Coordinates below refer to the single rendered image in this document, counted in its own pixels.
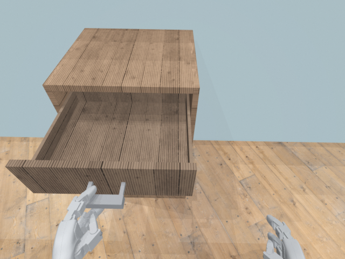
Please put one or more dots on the left robot hand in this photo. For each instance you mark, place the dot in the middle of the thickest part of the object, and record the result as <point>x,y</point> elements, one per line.
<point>75,238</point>

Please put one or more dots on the handle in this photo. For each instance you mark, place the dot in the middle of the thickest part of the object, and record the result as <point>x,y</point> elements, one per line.
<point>107,201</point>

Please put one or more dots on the drawer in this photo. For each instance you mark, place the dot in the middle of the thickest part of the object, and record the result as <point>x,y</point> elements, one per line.
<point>142,139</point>

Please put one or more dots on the cabinet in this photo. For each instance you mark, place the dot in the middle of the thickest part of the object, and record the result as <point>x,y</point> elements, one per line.
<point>128,60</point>

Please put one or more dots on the right robot hand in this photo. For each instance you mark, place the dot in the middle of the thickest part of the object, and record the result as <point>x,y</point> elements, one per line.
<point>287,247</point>

